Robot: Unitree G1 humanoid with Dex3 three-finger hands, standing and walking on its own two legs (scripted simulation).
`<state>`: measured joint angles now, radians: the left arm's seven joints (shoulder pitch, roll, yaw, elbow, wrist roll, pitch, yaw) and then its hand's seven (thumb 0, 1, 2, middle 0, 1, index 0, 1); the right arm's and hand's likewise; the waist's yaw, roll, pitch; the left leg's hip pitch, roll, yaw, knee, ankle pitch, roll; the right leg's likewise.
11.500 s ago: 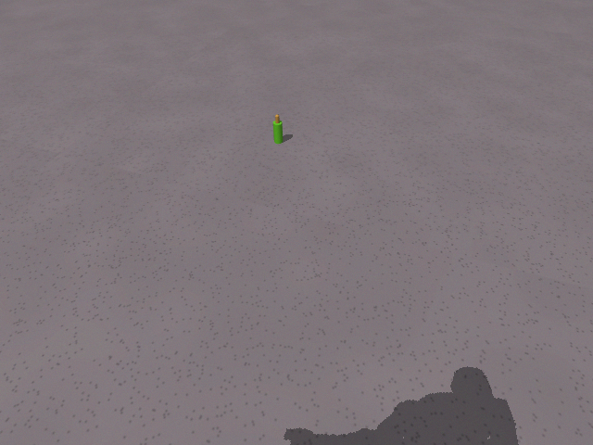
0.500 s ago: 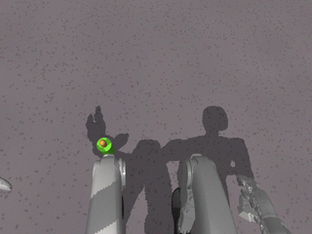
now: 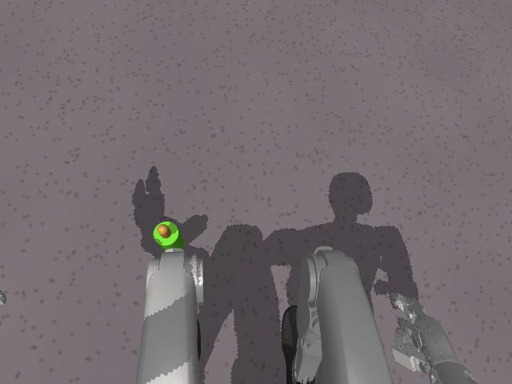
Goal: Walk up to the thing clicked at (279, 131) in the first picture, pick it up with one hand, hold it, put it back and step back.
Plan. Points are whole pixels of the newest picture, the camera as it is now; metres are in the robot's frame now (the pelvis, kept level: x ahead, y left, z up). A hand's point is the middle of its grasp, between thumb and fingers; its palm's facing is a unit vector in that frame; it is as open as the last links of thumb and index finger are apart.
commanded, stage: go down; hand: left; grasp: from the side
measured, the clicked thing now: (168, 236) +0.38 +0.19 -0.32
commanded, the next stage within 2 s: approach in 0.44 s
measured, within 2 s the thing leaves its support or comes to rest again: neither
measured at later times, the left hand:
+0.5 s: hand out of the picture +0.33 +0.36 -0.02, palm faces +0.04 -0.99 -0.15, open 17.5 cm
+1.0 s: hand (88, 240) +0.35 +0.30 -0.18, palm faces -0.06 -1.00 +0.03, open 16.9 cm
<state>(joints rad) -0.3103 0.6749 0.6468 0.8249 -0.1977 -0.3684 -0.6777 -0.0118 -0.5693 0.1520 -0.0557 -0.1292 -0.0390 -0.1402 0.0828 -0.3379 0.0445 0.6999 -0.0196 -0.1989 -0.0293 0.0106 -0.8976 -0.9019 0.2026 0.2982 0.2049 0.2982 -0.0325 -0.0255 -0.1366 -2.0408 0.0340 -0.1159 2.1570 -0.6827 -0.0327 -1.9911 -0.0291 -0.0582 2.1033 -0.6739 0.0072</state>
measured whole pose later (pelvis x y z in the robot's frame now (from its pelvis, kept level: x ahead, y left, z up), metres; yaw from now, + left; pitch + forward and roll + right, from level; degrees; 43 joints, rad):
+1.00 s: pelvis -0.01 +0.00 -0.09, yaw -4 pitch +26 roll -8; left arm -0.43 0.63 0.66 1.12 -0.32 -0.80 -0.81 -0.01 -0.40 0.13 -0.05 -0.10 -0.02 -0.12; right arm -0.05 -0.36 0.16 0.69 -0.11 -0.24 0.04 0.01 -0.88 -0.90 0.20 0.30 0.20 0.30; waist -0.13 -0.12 0.02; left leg -2.22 0.03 -0.19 2.47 -0.71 -0.04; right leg -2.15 0.00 -0.09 2.37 -0.67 0.02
